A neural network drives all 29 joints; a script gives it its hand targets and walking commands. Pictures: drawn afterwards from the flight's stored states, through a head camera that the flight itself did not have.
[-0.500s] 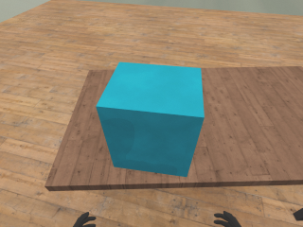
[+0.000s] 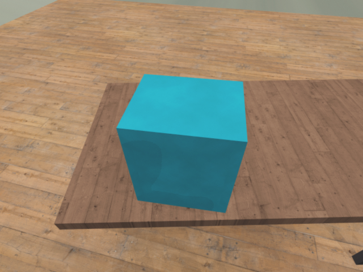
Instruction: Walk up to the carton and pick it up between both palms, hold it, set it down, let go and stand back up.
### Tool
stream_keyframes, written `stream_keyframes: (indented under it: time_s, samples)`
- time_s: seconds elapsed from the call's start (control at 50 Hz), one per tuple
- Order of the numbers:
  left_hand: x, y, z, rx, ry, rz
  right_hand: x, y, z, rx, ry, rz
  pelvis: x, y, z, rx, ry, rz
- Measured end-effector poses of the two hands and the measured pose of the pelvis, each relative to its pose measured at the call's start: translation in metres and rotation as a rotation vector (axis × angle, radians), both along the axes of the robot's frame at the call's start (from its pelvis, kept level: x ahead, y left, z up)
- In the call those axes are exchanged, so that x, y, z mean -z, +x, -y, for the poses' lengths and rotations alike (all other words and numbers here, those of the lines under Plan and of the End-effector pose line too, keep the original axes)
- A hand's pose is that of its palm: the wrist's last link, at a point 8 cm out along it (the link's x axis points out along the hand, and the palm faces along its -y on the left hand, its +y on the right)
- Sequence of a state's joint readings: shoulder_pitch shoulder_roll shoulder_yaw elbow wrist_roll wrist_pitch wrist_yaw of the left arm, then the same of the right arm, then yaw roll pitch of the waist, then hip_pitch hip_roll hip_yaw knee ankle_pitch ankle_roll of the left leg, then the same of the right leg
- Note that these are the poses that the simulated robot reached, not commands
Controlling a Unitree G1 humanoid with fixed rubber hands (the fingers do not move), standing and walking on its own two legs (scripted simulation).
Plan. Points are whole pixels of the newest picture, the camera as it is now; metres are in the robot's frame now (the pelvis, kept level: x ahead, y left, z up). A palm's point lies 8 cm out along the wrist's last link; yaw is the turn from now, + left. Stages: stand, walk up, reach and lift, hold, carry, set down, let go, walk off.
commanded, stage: stand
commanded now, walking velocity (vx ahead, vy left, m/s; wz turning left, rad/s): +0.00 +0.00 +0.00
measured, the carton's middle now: (186, 145) +0.46 -0.02 +0.02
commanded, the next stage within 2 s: none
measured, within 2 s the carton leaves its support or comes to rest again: neither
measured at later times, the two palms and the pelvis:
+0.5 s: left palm out of the picture +0.10 +0.26 -0.11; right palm out of the picture +0.06 -0.26 -0.11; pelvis +0.00 +0.00 +0.00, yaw +0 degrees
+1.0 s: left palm out of the picture +0.09 +0.26 -0.11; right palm out of the picture +0.05 -0.26 -0.12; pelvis -0.01 +0.00 +0.00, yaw +0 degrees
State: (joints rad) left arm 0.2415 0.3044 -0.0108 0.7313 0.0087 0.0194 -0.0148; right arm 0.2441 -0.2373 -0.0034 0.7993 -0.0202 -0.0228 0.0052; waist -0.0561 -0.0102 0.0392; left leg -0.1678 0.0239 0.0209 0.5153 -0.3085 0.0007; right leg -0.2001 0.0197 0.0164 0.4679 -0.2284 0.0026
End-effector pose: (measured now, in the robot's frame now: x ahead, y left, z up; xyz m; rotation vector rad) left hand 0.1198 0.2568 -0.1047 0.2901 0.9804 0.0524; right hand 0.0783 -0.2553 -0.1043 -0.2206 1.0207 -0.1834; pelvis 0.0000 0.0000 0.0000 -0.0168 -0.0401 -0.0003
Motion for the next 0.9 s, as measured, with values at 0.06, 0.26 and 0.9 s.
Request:
stream_keyframes:
  time_s: [0.06, 0.26, 0.9]
  samples:
    - [0.002, -0.003, -0.001, -0.003, 0.001, -0.011, 0.001, -0.003, 0.0, 0.003, 0.001, -0.011, 0.0, 0.0, 0.0, 0.0, 0.0, 0.0]
    - [0.004, -0.009, -0.003, -0.011, 0.005, -0.037, 0.005, -0.009, 0.0, 0.01, 0.005, -0.038, 0.0, 0.0, 0.0, 0.0, 0.0, 0.0]
    - [0.005, -0.029, -0.005, -0.024, 0.02, -0.065, 0.012, -0.029, 0.001, 0.021, 0.02, -0.066, 0.0, -0.011, 0.002, 0.0, 0.002, 0.015]
